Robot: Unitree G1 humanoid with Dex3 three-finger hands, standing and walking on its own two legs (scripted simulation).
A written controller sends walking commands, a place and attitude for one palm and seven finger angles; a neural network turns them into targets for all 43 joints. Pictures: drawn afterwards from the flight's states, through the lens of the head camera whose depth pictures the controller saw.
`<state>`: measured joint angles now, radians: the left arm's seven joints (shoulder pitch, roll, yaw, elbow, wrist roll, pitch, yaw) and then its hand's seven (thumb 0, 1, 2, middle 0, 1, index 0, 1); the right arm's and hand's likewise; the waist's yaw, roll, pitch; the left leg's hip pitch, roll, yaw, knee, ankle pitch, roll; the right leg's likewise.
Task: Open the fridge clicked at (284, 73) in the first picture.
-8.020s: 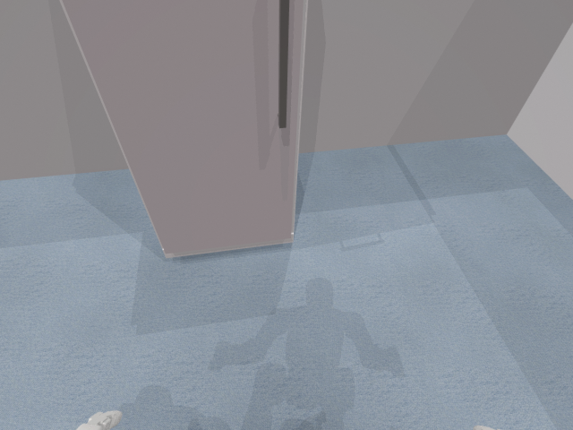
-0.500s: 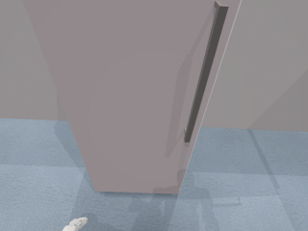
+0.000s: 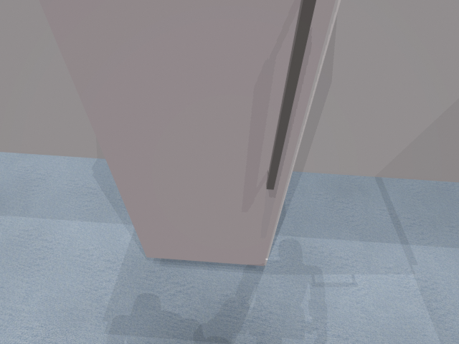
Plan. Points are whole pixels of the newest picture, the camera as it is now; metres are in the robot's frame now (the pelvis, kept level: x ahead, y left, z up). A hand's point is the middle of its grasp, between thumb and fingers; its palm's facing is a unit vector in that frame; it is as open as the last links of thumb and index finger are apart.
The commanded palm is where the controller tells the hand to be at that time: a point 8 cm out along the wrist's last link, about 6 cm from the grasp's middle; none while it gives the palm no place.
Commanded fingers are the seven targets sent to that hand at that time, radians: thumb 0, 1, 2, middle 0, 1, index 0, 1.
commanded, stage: come to a stop and stand still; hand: right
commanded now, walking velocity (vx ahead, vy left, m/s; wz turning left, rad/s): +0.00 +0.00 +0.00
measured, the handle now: (284, 109) +0.54 -0.07 +0.14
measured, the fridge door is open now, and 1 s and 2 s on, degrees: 0 0 0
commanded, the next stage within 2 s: look again from close up in 1.10 s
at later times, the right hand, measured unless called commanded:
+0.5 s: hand out of the picture -0.08 -0.16 -0.17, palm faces +0.06 +0.99 -0.15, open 7.4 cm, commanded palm none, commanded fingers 0.00 -0.90 -0.90 0.20 0.30 0.20 0.30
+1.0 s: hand out of the picture +0.00 -0.22 -0.16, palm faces +0.03 +0.98 -0.19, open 7.3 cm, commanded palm none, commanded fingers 0.00 -0.90 -0.90 0.20 0.30 0.20 0.30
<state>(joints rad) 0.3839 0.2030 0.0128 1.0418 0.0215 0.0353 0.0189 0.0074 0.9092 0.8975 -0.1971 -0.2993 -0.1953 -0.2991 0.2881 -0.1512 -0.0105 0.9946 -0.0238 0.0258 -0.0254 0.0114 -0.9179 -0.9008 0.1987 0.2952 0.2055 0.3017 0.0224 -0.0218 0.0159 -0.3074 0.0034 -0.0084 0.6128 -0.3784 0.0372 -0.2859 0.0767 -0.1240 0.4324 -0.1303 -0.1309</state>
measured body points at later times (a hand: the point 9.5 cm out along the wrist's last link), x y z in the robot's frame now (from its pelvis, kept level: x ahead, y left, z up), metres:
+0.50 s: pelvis -0.03 -0.01 +0.01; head -0.04 -0.01 +0.46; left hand -0.01 +0.23 -0.15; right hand -0.08 -0.21 -0.16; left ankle +0.01 +0.12 -0.73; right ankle +0.07 -0.03 -0.73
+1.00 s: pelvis -0.07 -0.04 +0.01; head -0.06 -0.05 +0.46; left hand -0.12 +0.17 -0.14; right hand +0.00 -0.27 -0.15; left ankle -0.09 +0.11 -0.70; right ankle -0.06 -0.09 -0.73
